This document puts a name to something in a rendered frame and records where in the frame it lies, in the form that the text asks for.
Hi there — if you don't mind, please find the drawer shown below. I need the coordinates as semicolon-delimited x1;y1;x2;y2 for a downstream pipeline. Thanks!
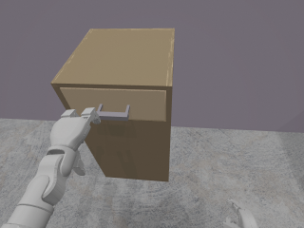
60;87;166;121

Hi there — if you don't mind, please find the robot left hand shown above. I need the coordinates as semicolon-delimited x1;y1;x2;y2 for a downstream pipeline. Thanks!
49;107;101;176

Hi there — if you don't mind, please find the left robot forearm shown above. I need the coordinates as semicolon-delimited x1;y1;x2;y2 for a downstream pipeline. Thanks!
1;145;77;228

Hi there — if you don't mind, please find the handle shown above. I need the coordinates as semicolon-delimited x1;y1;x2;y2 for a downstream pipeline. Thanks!
96;104;130;121

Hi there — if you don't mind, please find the cabinet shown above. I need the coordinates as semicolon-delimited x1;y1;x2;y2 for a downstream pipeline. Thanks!
50;28;175;182

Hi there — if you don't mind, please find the robot right hand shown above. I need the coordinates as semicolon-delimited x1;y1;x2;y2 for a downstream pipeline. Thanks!
223;199;259;228

